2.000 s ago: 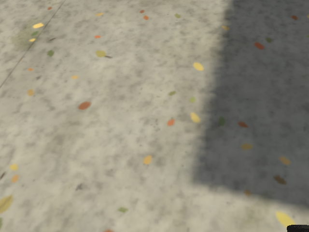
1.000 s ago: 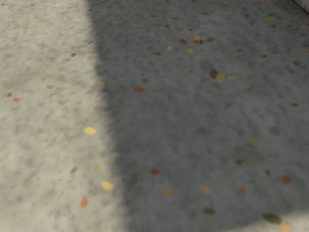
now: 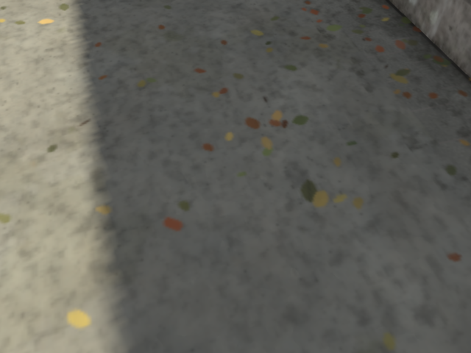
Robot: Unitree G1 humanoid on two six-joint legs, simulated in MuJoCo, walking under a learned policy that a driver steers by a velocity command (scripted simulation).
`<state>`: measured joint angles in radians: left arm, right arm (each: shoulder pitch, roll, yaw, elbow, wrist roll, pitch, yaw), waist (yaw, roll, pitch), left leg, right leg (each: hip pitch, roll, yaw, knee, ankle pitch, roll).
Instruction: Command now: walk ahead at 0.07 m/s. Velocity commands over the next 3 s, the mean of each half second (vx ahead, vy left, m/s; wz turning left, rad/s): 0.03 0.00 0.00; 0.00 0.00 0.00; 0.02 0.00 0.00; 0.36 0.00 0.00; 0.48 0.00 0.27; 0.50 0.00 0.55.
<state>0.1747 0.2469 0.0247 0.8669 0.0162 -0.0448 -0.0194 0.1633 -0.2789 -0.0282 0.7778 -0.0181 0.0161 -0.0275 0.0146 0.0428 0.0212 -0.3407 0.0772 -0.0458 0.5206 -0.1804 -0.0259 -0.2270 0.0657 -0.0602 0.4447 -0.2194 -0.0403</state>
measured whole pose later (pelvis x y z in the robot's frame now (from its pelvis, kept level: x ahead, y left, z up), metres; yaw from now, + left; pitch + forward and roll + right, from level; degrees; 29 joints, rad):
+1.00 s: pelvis +0.04 +0.03 +0.00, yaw +0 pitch -2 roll +0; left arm 0.22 0.22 0.02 1.14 0.01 0.00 0.04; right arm 0.16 -0.23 -0.02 1.05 0.00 0.01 -0.03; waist 0.01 0.00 0.04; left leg -0.23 -0.01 0.00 0.48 -0.22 0.01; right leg -0.14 -0.02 -0.02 0.46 -0.29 0.02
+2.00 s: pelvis +0.21 +0.05 +0.00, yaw +0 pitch +2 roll +0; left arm 0.09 0.24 0.05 0.91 -0.03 -0.10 -0.02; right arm 0.48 -0.17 -0.01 1.10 0.00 -0.08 -0.01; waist -0.06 -0.02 0.00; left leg 0.07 -0.04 0.03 0.21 -0.31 0.05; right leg -0.69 -0.09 -0.04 0.88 -0.10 -0.03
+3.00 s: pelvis +0.76 +0.14 +0.01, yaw +28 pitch +2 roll -1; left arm 0.05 0.29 0.07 0.80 0.01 -0.10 0.01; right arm 0.31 -0.24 -0.08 0.80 0.02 -0.07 0.00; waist -0.04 -0.03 0.03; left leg -0.18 -0.10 -0.06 0.33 -0.18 0.10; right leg -0.66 -0.12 0.08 0.88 -0.15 0.04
